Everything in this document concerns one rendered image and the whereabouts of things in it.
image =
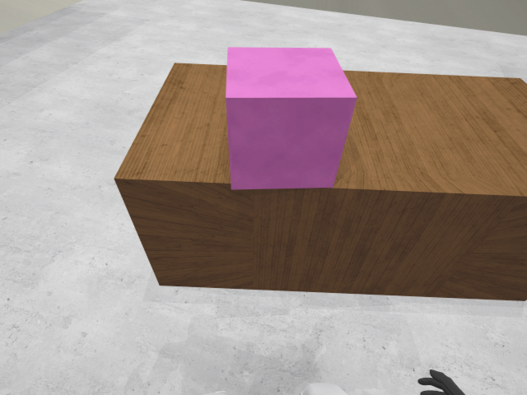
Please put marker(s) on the robot right hand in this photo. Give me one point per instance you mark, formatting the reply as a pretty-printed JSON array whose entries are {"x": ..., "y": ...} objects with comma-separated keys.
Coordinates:
[{"x": 441, "y": 381}]

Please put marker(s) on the carton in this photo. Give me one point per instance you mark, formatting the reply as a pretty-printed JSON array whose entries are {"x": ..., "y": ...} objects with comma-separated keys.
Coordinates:
[{"x": 288, "y": 113}]

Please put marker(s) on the pedestal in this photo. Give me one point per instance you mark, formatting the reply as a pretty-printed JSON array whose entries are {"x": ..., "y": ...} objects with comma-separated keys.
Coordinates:
[{"x": 430, "y": 197}]

